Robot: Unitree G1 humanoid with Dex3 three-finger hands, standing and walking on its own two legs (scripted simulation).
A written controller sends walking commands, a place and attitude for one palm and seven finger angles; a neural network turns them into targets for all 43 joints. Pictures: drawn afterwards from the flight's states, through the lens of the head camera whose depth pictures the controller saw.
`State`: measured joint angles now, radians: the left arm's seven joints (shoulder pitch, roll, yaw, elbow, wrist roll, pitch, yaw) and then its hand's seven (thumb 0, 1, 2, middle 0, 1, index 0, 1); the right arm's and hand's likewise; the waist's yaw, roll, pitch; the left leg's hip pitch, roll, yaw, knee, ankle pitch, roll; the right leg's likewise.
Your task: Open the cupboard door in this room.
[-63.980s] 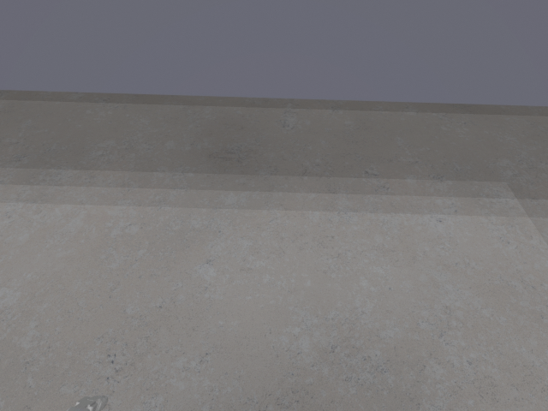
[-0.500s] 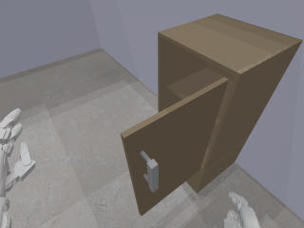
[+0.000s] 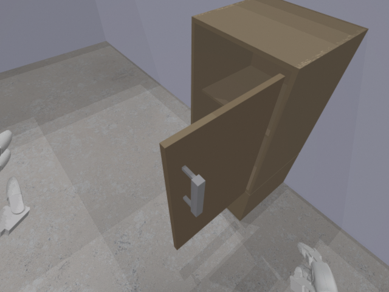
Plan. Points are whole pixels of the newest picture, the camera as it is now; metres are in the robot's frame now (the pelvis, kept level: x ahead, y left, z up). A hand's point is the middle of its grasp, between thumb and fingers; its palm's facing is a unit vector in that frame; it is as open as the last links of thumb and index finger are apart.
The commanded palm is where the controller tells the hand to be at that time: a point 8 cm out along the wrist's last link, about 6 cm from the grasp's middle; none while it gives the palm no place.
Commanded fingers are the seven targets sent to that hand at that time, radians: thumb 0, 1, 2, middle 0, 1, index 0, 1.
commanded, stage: step back with the hand held close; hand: left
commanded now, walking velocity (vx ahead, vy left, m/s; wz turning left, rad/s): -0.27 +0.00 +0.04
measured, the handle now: (191, 191) +0.35 +0.03 -0.03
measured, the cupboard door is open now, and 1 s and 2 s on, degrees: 91 91 91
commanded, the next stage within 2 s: stop stepping back and stand still in 0.66 s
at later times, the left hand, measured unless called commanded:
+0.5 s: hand out of the picture +0.12 +0.29 +0.17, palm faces +0.49 -0.74 -0.47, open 7.4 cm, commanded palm +0.05 +0.32 +0.18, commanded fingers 0.00 0.90 0.90 -0.20 -0.30 -0.20 -0.30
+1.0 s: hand out of the picture +0.04 +0.24 +0.16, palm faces +0.38 -0.80 -0.47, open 7.4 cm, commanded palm -0.01 +0.27 +0.18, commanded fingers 0.00 0.90 0.90 -0.20 -0.30 -0.20 -0.30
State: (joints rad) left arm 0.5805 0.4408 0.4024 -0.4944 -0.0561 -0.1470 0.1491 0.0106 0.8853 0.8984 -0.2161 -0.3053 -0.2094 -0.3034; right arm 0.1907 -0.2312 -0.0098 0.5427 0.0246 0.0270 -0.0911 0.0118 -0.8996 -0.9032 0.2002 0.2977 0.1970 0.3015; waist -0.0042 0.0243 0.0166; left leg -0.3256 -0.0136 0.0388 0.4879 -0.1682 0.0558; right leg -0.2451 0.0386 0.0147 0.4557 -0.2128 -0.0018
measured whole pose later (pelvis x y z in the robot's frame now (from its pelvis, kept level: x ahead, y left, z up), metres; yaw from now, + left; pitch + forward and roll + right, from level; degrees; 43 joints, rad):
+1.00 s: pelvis -0.16 -0.03 -0.01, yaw -2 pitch +0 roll -1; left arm 0.60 0.47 0.44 -0.48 -0.06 -0.18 0.16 0.01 0.88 0.90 -0.22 -0.31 -0.21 -0.30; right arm 0.27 -0.25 -0.01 0.64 0.01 -0.05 -0.08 0.01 -0.90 -0.90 0.20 0.30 0.20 0.30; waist -0.02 -0.01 -0.04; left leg -0.40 0.02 0.03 0.52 -0.12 0.02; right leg -0.05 0.06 0.00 0.46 -0.40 -0.02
